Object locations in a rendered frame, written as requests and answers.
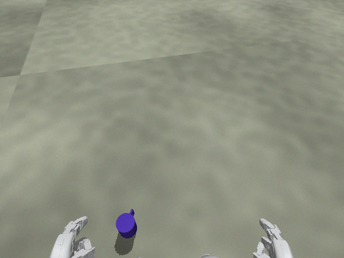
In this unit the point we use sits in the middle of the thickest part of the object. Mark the mug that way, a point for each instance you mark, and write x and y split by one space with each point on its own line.
126 225

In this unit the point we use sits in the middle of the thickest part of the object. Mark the right robot hand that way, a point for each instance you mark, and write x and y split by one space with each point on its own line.
275 245

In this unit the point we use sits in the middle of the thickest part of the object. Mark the left robot hand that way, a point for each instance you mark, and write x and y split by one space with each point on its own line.
65 245

